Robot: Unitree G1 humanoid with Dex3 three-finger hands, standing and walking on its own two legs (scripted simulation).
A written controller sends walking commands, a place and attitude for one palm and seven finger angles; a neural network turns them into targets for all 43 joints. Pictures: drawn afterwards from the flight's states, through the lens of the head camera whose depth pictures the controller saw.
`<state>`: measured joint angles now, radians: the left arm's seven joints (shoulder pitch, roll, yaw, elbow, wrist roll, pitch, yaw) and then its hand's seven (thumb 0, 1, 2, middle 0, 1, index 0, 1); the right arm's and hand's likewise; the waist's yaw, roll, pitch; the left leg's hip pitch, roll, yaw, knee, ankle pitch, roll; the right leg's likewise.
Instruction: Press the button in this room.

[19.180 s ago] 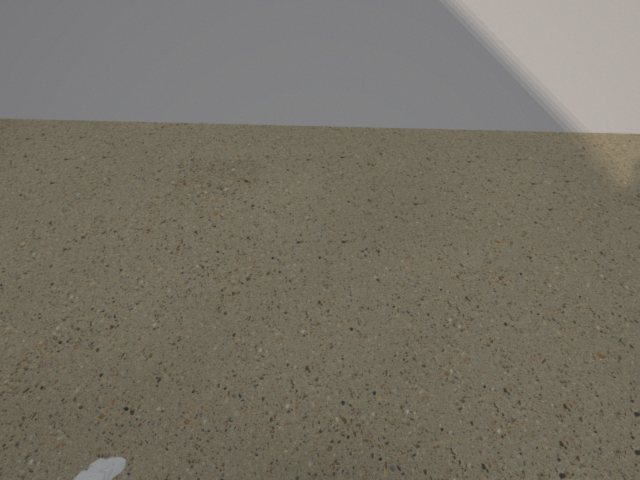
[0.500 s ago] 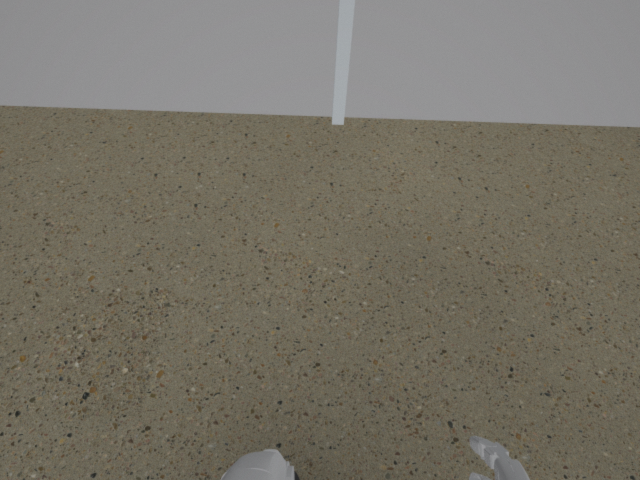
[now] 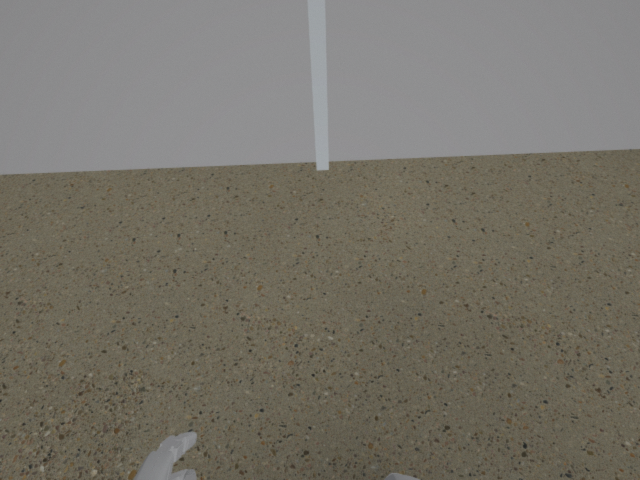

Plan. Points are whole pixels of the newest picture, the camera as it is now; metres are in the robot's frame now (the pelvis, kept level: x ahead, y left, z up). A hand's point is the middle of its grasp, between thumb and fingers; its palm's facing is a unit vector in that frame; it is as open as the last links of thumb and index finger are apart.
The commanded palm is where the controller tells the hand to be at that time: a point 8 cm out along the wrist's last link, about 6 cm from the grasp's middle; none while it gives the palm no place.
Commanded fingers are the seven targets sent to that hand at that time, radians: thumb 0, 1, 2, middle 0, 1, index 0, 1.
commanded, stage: turn or walk to find it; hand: left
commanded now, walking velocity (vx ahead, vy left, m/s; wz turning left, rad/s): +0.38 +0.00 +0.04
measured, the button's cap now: out of the picture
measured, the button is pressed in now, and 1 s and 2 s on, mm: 0 0 0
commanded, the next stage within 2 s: stand and wait in 0.40 s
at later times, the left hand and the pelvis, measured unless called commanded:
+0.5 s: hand out of the picture +0.09 +0.19 -0.17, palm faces +0.15 -0.98 -0.11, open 7.4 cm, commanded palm none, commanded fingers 0.00 0.90 0.90 -0.20 -0.30 -0.20 -0.30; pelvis +0.20 +0.05 +0.00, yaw +1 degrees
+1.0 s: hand (208, 339) +0.36 +0.21 -0.15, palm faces +0.06 -0.97 -0.22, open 7.2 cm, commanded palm none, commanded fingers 0.00 0.90 0.90 -0.20 -0.30 -0.20 -0.30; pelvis +0.30 +0.03 +0.01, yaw +1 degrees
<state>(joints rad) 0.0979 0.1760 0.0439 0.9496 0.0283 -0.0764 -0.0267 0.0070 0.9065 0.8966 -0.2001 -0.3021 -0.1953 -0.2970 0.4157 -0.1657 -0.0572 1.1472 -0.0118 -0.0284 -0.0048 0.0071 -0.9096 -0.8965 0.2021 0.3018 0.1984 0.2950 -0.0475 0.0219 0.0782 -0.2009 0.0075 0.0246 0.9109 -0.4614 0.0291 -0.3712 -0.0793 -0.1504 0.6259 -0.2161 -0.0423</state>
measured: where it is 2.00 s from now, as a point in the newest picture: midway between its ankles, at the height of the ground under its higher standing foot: (315, 432)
